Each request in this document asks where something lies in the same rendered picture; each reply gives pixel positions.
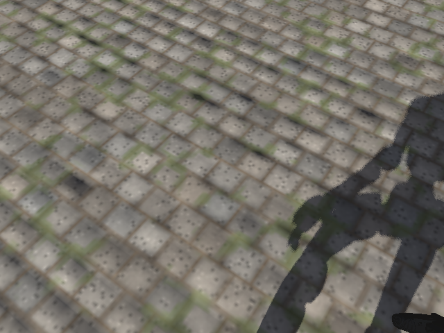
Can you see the right robot hand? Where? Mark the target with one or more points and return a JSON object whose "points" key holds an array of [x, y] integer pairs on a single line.
{"points": [[419, 323]]}

